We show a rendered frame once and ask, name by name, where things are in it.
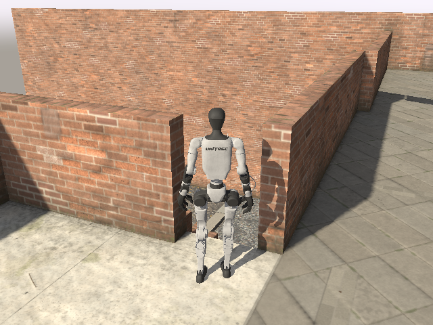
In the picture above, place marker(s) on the right robot hand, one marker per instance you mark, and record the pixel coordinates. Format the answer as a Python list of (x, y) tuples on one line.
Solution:
[(248, 204)]

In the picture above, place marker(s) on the right robot upper arm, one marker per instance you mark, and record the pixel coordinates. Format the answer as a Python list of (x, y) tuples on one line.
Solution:
[(240, 155)]

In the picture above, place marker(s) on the robot left forearm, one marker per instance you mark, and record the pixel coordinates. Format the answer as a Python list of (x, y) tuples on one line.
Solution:
[(185, 183)]

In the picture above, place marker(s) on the left robot shin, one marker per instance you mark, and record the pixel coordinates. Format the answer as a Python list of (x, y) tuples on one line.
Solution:
[(200, 252)]

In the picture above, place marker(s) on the robot shin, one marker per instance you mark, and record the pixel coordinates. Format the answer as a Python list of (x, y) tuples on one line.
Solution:
[(200, 252), (228, 247)]

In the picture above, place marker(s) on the left robot upper arm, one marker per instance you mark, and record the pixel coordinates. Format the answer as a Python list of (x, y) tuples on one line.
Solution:
[(195, 143)]

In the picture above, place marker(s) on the right robot shin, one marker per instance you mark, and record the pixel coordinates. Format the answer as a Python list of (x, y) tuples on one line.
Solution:
[(228, 247)]

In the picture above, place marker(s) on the robot right forearm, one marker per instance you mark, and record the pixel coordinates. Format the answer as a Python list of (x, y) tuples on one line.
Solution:
[(245, 180)]

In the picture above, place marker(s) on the left robot hand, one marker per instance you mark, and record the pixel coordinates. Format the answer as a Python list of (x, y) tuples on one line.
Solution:
[(182, 202)]

